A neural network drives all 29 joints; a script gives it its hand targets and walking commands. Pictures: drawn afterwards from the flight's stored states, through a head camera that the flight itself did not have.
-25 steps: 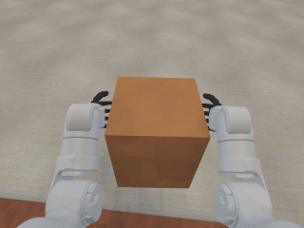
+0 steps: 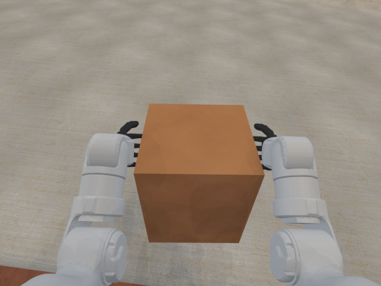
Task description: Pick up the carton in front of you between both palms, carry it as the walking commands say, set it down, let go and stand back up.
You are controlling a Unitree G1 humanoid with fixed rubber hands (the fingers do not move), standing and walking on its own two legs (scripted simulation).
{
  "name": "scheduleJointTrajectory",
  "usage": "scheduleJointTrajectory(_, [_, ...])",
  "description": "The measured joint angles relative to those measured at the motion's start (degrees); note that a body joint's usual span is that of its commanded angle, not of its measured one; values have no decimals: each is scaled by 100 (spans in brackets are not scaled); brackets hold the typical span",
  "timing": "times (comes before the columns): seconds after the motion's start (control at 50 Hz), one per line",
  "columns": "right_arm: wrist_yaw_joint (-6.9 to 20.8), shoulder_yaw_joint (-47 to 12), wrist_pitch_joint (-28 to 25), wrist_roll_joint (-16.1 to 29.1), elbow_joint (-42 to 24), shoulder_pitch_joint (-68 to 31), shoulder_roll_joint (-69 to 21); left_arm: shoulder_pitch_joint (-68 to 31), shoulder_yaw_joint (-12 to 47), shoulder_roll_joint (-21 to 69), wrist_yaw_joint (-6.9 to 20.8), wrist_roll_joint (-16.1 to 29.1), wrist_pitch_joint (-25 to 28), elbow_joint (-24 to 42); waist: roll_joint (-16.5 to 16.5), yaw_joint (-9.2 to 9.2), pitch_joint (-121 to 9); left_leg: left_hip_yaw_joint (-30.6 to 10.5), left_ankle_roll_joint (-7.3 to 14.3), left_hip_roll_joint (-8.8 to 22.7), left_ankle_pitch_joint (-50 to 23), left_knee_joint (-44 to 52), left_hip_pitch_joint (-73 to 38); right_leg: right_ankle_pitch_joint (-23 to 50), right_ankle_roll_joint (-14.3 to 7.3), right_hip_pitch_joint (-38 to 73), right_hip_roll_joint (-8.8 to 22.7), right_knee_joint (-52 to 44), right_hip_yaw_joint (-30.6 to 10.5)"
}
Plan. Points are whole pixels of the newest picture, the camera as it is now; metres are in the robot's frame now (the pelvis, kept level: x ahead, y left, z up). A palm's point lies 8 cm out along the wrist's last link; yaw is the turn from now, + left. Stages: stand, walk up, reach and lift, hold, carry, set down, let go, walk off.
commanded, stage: carry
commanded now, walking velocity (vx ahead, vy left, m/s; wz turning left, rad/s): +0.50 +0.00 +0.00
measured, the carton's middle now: (195, 175) +0.34 +0.01 +0.06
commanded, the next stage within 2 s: none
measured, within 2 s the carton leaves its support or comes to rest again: neither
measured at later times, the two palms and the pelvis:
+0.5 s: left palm (147, 105) +0.54 +0.14 +0.10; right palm (253, 107) +0.57 -0.16 +0.10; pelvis +0.20 -0.03 +0.00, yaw +1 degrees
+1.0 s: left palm (151, 75) +0.87 +0.19 +0.02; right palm (225, 78) +0.87 -0.11 +0.03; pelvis +0.51 +0.02 -0.09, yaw +1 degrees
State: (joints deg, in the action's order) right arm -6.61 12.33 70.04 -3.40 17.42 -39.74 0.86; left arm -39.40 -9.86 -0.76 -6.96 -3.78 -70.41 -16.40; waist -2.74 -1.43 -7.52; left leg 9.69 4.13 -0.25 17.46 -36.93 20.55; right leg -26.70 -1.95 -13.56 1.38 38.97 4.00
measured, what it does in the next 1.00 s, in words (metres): goes down: right foot, then left foot 0.09 m lower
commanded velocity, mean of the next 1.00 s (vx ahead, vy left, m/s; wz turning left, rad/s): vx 0.50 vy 0.00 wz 0.00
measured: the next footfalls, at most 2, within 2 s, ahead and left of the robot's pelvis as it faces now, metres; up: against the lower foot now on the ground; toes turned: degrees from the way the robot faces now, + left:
right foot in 0.38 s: +0.27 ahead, -0.09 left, +0.00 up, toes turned -3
left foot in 0.88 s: +0.61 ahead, +0.08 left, -0.09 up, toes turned +5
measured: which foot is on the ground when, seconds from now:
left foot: down 0.00-0.38, up 0.40-0.86, down 0.88-1.00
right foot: down 0.00-0.00, up 0.02-0.36, down 0.38-0.88, up 0.90-1.00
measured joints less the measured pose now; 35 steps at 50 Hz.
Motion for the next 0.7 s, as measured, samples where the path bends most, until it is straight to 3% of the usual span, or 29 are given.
scheduleJointTrajectory(0.08, [-8,-100,-60,-131,-38,-2,-126,23,-86,-131,0,152,51,34,222,195,91,-62,78,11,354,-74,-39,-374,-61,-1034,-103,2058,-95])
scheduleJointTrajectory(0.12, [-71,-169,-16,-47,-290,103,-104,-32,-88,-121,-19,157,20,132,261,257,228,-114,49,13,338,113,-174,-178,-90,-1529,-72,2471,-102])
scheduleJointTrajectory(0.22, [-169,-127,65,77,-825,89,-101,-118,-187,-68,-42,154,-37,582,283,377,510,-199,7,-10,317,654,-617,660,-12,-2191,98,1479,-167])
scheduleJointTrajectory(0.3, [-173,-40,35,58,-946,-8,-137,-136,-324,24,-45,80,-25,813,283,422,567,-263,-121,3,517,848,-989,1423,-73,-2144,26,281,-54])
scheduleJointTrajectory(0.36, [-157,22,0,73,-884,-60,-94,-180,-378,116,-42,-7,35,764,318,340,519,-253,-222,88,975,287,-1071,1826,-262,-1695,-138,-380,219])
scheduleJointTrajectory(0.4, [-106,50,-75,105,-776,-78,14,-206,-353,215,-40,-114,163,633,396,152,518,-393,-218,169,1157,-1108,-615,1398,-333,-1552,-238,-223,268])
scheduleJointTrajectory(0.44, [-72,68,-136,99,-658,-19,25,-90,-307,266,-37,-166,236,566,396,-2,573,-753,-147,17,1199,-2605,51,1123,-352,-1492,-285,21,257])
scheduleJointTrajectory(0.48, [-77,31,-99,49,-686,75,-34,100,-238,249,-54,-106,224,636,338,-114,642,-870,-112,-22,1007,-3241,626,1038,-340,-1296,-304,-59,223])
scheduleJointTrajectory(0.58, [-87,20,-13,-65,-1154,139,-152,249,-171,163,-116,145,223,1051,283,-263,844,-933,-227,188,543,-2394,1573,825,-382,-803,-331,-406,188])
scheduleJointTrajectory(0.7, [-88,192,-6,-97,-1664,110,-191,5,-198,202,-150,198,316,1233,370,-422,808,-995,-260,344,-1404,-1150,2095,234,-290,-264,-404,-385,131])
